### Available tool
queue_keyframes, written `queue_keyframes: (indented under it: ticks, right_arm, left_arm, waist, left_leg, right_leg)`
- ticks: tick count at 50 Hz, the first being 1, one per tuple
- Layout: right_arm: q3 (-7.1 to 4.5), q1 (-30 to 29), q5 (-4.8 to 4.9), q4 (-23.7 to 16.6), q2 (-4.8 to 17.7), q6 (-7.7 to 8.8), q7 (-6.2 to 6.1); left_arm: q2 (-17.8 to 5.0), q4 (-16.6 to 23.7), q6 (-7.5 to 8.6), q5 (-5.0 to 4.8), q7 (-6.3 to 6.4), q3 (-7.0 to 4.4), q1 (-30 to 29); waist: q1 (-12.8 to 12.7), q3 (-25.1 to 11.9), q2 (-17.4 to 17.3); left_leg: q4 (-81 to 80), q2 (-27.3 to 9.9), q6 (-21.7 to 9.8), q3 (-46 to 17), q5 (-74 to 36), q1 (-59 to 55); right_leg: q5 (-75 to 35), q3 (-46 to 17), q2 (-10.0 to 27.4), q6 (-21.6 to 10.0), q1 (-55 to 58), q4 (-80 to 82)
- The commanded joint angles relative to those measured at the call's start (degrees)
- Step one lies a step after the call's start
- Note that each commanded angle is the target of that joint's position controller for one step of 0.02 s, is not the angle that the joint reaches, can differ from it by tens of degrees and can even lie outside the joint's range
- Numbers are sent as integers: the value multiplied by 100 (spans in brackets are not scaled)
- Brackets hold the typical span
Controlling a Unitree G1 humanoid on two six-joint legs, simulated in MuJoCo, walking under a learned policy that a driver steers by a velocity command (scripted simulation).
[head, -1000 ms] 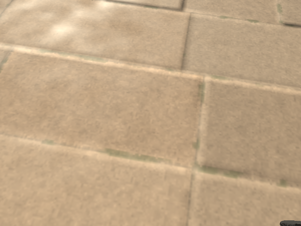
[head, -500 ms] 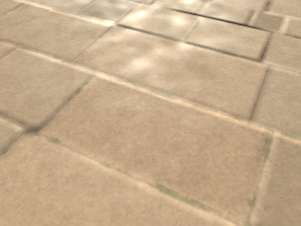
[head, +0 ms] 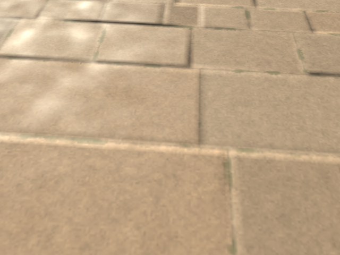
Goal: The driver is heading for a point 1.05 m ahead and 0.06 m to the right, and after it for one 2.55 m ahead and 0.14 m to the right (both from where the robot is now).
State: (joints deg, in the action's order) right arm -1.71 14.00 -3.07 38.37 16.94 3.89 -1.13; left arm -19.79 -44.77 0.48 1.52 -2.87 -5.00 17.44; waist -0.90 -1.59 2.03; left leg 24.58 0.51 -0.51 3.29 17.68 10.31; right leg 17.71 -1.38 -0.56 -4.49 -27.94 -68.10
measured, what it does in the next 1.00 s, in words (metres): walks ahead: right foot, then left foot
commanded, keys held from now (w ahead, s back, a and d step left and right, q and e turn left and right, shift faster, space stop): w+e+shift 0.36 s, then w+q+shift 0.08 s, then q+shift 0.36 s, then w+q+shift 0.20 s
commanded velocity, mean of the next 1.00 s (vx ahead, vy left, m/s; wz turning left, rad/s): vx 0.70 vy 0.00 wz -0.14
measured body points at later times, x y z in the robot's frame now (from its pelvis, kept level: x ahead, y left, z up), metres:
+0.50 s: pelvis +0.41 -0.09 -0.01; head +0.44 -0.09 +0.44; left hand +0.56 +0.15 -0.14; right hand +0.45 -0.37 -0.10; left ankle +0.55 +0.04 -0.66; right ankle +0.36 -0.09 -0.74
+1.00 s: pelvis +0.74 -0.17 +0.00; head +0.78 -0.16 +0.45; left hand +0.99 +0.04 -0.08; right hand +0.81 -0.47 -0.09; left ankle +0.80 -0.15 -0.74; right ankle +0.83 -0.41 -0.66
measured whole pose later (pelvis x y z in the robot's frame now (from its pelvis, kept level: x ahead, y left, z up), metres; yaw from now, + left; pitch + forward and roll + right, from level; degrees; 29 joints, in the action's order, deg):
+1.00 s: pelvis +0.74 -0.17 +0.00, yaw -6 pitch +1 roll -1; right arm -2.7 15.9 0.4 37.1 17.7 1.5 -0.1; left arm -17.0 -34.3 2.3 3.1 1.3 -0.3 4.6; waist 3.1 2.7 0.9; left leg 22.3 13.0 -8.3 -11.6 4.5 16.5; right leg 10.9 -11.7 3.3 4.6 -37.5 -53.0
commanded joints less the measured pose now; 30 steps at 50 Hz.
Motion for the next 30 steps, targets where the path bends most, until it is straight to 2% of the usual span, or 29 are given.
queue_keyframes:
  ticks: [1,3,5,7,8,9,10,11,12,13,14,15,16,17,18,19,20,21,22,24,25,26,27,28,29,30]
  right_arm:
    - [-131,899,101,149,401,169,51]
    - [-96,1021,126,307,307,233,91]
    - [-80,904,116,426,308,289,90]
    - [-79,955,109,579,356,306,56]
    - [-90,1001,102,650,451,311,41]
    - [-107,1063,98,709,579,318,24]
    - [-149,1248,104,759,779,308,-12]
    - [-203,1274,108,777,1008,266,-70]
    - [-257,1142,99,751,1220,185,-119]
    - [-292,818,91,638,1362,107,-135]
    - [-287,546,59,520,1320,55,-71]
    - [-199,406,3,457,815,79,81]
    - [-87,941,140,-246,612,191,66]
    - [-92,298,112,-390,963,319,80]
    - [-48,201,117,-402,907,373,89]
    - [-17,272,72,-289,834,318,76]
    - [30,500,-33,-105,740,189,79]
    - [67,793,-102,37,625,30,125]
    - [89,786,-113,71,517,-84,168]
    - [140,133,3,-154,325,-123,230]
    - [179,-91,66,-217,202,-97,252]
    - [207,-194,134,-199,94,-58,289]
    - [235,-374,196,-186,-26,-20,332]
    - [239,-463,257,-150,-86,4,359]
    - [145,-983,528,-294,121,254,319]
    - [94,-961,560,-338,201,352,360]
  left_arm:
    - [-32,716,-37,49,-194,101,-867]
    - [21,942,-61,50,-252,166,-1268]
    - [27,1186,-47,40,-301,245,-1707]
    - [44,1382,-46,36,-373,347,-2245]
    - [100,1459,-43,33,-408,407,-2434]
    - [116,1463,-40,17,-413,440,-2488]
    - [67,1413,-44,15,-395,437,-2378]
    - [-36,1312,-52,17,-356,409,-2015]
    - [-253,1106,-44,18,-297,326,-1278]
    - [-530,749,-32,23,-208,187,-67]
    - [-864,316,9,-1,-66,-13,1175]
    - [-1231,248,-75,-192,117,-228,900]
    - [-1886,604,-139,72,125,-298,381]
    - [-1626,673,-181,12,207,-315,680]
    - [-1317,507,-132,-16,268,-248,476]
    - [-976,433,-24,3,304,-145,206]
    - [-777,479,103,57,351,-47,-95]
    - [-525,442,214,34,370,69,-219]
    - [-389,357,332,-11,329,135,-149]
    - [-441,147,509,-67,235,139,-19]
    - [-436,92,567,-82,182,141,-16]
    - [-342,36,614,-118,141,168,-4]
    - [-289,-56,666,-153,130,194,198]
    - [-283,-156,708,-174,140,215,362]
    - [-301,-38,695,-282,348,208,394]
    - [-561,-90,625,-219,462,187,439]
  waist:
    - [426,596,-901]
    - [344,674,-813]
    - [199,890,-788]
    - [220,1135,-550]
    - [215,1204,-489]
    - [183,1130,-454]
    - [108,878,-561]
    - [-157,586,-771]
    - [-613,120,-894]
    - [-1208,-432,-993]
    - [-1678,-915,-721]
    - [-1223,-662,620]
    - [-440,-1588,1080]
    - [-881,-1780,-33]
    - [-511,-579,-385]
    - [-104,14,-766]
    - [196,248,-917]
    - [457,396,-891]
    - [525,489,-816]
    - [436,992,-575]
    - [384,1020,-506]
    - [304,945,-468]
    - [100,789,-364]
    - [-27,655,-251]
    - [-334,523,-392]
    - [-203,348,-255]
  left_leg:
    - [-1405,-1527,-348,-1257,-434,-1435]
    - [-1476,-1538,-340,-687,-1480,-1421]
    - [-1644,-1402,-259,-7,-2384,-1050]
    - [-1855,-1186,-108,614,-2996,-760]
    - [-1889,-1138,-28,869,-3685,-614]
    - [-1705,-1078,59,1101,-5215,-600]
    - [-1300,-1129,94,1160,-6852,-830]
    - [-690,-1257,136,1162,-7937,-1024]
    - [318,-1408,136,1107,-8512,-1039]
    - [1716,-1545,67,956,-8604,-625]
    - [3655,-1349,-1,923,-6794,424]
    - [5959,-109,70,881,54,2137]
    - [7590,110,246,-75,1112,3946]
    - [7321,-80,216,-847,450,4271]
    - [6544,-385,168,-869,180,4251]
    - [5890,-680,161,-755,112,3770]
    - [5566,-820,182,-707,205,3209]
    - [5193,-944,234,-686,303,2760]
    - [4785,-1032,268,-607,416,2457]
    - [3790,-1003,252,-217,-283,2383]
    - [3148,-938,156,-65,-843,2192]
    - [2432,-781,29,139,-1531,1852]
    - [1829,-592,-92,321,-2327,1611]
    - [1480,-425,-210,405,-2974,1470]
    - [1114,-165,-139,157,-3357,1505]
    - [632,76,-151,180,-3613,1616]
  right_leg:
    - [-399,-201,586,-18,-2432,-434]
    - [-697,-112,577,-10,-2679,-494]
    - [-1073,95,556,-1,-2494,-5]
    - [-1342,630,449,-81,-2022,974]
    - [-1408,923,330,-185,-1559,1506]
    - [-1406,1250,66,-326,-957,1909]
    - [-1329,1499,-227,-435,-453,2048]
    - [-1149,1521,-408,-531,52,2145]
    - [-921,1379,-563,-665,891,2216]
    - [-721,1072,-641,-863,2206,2293]
    - [-763,524,-561,-1097,3945,2901]
    - [-377,-522,50,-1192,4799,3193]
    - [-625,-3708,1501,-2343,6014,3931]
    - [487,-4418,1583,-2387,5771,4871]
    - [610,-4115,1480,-2106,4560,5356]
    - [100,-3421,1315,-1830,3442,5436]
    - [-473,-2809,1069,-1654,2582,5400]
    - [-783,-2329,877,-1562,1882,5531]
    - [-1035,-1983,722,-1477,1351,5640]
    - [-3638,-1071,477,-1232,865,5828]
    - [-4691,-556,268,-975,848,5761]
    - [-5233,-82,9,-655,880,5693]
    - [-5325,94,-30,-471,1111,5721]
    - [-5362,155,92,-370,1450,5834]
    - [-5022,72,271,-217,1812,5615]
    - [-5137,221,329,-52,2421,5428]
Keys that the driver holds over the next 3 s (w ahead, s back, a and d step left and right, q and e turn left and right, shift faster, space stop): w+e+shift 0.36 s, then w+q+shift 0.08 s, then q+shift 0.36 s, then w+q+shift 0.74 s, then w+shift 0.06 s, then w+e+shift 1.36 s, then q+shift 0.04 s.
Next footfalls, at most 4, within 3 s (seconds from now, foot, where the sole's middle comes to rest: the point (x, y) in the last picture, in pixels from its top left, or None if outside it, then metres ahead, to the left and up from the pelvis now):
0.30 right None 0.39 -0.10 -0.77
0.70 left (215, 179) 0.84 -0.17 -0.77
1.26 right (253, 143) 1.05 -0.38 -0.77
1.74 left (193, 98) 1.35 -0.09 -0.78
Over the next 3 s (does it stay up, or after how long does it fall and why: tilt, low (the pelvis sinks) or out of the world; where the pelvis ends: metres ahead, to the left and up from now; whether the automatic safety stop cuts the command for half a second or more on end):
stays up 2.37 -0.06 -0.03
